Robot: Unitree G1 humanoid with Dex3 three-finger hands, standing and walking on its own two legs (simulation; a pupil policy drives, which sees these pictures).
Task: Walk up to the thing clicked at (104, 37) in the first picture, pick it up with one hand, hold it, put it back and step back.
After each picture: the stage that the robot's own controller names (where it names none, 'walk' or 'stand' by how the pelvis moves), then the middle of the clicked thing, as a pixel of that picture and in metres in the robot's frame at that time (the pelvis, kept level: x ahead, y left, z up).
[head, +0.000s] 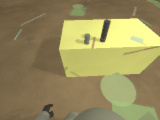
stand; (104, 32) +0.93 -0.10 +0.00
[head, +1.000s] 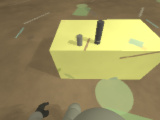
rise first; (98, 33) +0.84 +0.00 +0.03
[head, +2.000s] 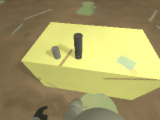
walk; (78, 47) +0.56 +0.19 +0.02
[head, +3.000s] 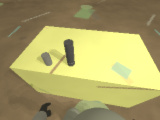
stand; (70, 54) +0.49 +0.21 +0.02
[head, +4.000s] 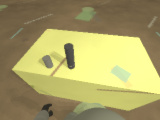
stand; (70, 57) +0.48 +0.20 +0.00
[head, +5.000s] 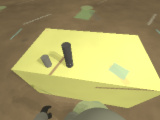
stand; (68, 56) +0.49 +0.23 +0.00
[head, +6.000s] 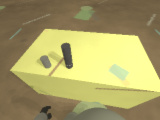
stand; (67, 57) +0.48 +0.23 +0.00
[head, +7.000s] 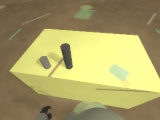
stand; (67, 57) +0.47 +0.23 +0.00
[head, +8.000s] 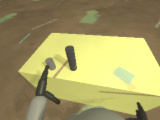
rise first; (71, 59) +0.47 +0.22 +0.00
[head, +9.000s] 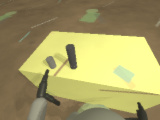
go down; (72, 58) +0.48 +0.22 +0.00
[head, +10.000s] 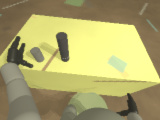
go down; (63, 49) +0.50 +0.20 +0.03
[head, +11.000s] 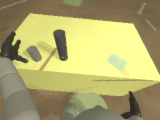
go down; (61, 47) +0.50 +0.21 +0.05
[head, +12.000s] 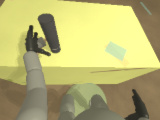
close in; (52, 37) +0.50 +0.22 +0.09
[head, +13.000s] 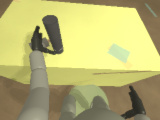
close; (55, 38) +0.50 +0.21 +0.10
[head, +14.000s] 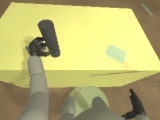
lift; (51, 42) +0.48 +0.22 +0.09
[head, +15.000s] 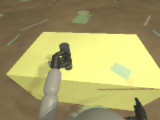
lift; (66, 58) +0.46 +0.22 +0.05
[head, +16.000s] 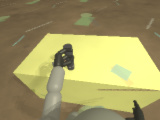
close; (69, 58) +0.49 +0.22 +0.03
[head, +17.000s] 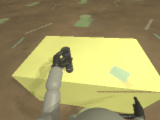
close; (67, 61) +0.47 +0.23 +0.02
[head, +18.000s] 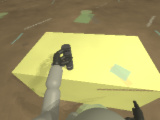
close; (68, 58) +0.48 +0.22 +0.02
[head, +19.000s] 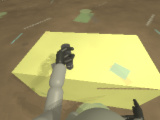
stand; (68, 58) +0.48 +0.22 +0.02
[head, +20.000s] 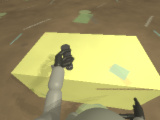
stand; (67, 58) +0.48 +0.22 +0.01
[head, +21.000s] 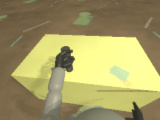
close; (67, 60) +0.47 +0.22 +0.01
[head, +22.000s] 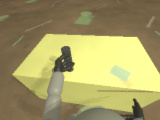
stand; (68, 60) +0.47 +0.23 +0.01
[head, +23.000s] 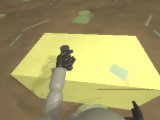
stand; (67, 59) +0.48 +0.23 +0.01
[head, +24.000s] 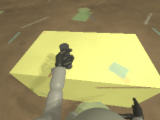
stand; (66, 57) +0.48 +0.23 +0.01
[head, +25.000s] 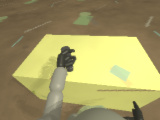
close; (68, 60) +0.47 +0.22 +0.01
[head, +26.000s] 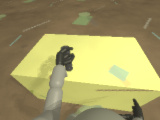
close; (67, 59) +0.48 +0.22 +0.01
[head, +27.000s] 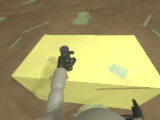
stand; (66, 59) +0.48 +0.23 +0.01
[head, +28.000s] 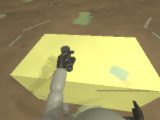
close; (67, 60) +0.47 +0.22 +0.01
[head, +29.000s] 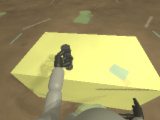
close; (67, 58) +0.48 +0.23 +0.01
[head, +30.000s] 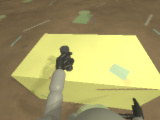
stand; (67, 59) +0.47 +0.23 +0.01
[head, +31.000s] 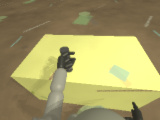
close; (67, 60) +0.47 +0.23 +0.01
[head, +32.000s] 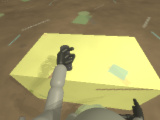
close; (67, 59) +0.48 +0.23 +0.01
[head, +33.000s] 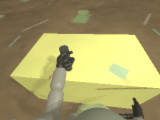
stand; (66, 59) +0.47 +0.23 +0.01
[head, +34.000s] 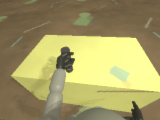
close; (67, 61) +0.47 +0.23 +0.01
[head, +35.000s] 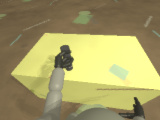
close; (67, 59) +0.48 +0.23 +0.01
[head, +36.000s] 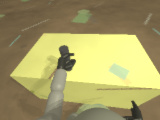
stand; (66, 59) +0.47 +0.23 +0.01
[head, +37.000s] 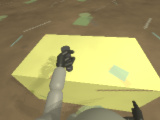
close; (67, 60) +0.48 +0.23 +0.01
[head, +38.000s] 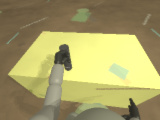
crouch; (66, 58) +0.47 +0.22 +0.01
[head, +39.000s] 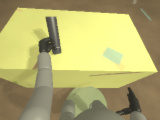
lower; (54, 36) +0.58 +0.24 +0.05
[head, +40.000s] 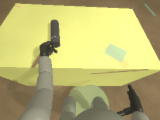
lower; (55, 33) +0.67 +0.26 -0.01
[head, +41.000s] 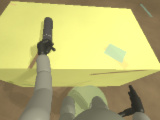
lower; (48, 31) +0.67 +0.30 +0.00
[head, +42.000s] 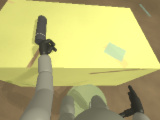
lower; (41, 29) +0.67 +0.34 +0.01
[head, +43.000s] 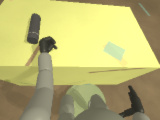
lower; (34, 28) +0.67 +0.39 +0.01
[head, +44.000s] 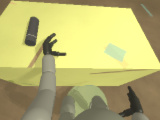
withdraw; (32, 30) +0.66 +0.42 +0.00
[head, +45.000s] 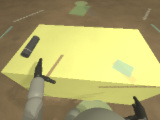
sink last; (31, 45) +0.60 +0.61 -0.03
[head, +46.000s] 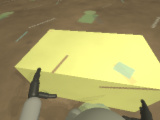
stand; (31, 68) +0.61 +0.95 -0.46
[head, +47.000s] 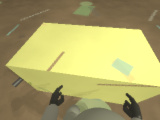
stand; (21, 79) +0.47 +1.08 -0.69
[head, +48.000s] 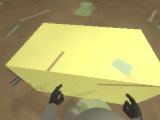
stand; (19, 78) +0.49 +1.13 -0.68
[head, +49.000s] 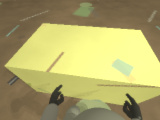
stand; (16, 77) +0.50 +1.17 -0.68
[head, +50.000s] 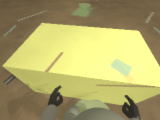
stand; (12, 76) +0.52 +1.20 -0.68
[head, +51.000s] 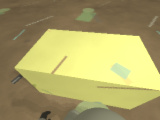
stand; (19, 77) +0.56 +1.23 -0.73
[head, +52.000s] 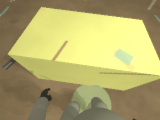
walk; (11, 62) +0.62 +1.21 -0.73
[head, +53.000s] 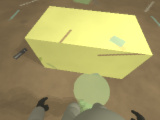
walk; (20, 53) +0.84 +1.29 -0.73
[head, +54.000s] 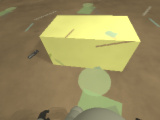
stand; (33, 54) +1.10 +1.38 -0.73
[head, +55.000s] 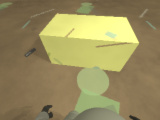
stand; (30, 52) +1.13 +1.36 -0.75
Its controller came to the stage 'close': yes
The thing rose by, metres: 0.00
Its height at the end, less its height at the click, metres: -0.74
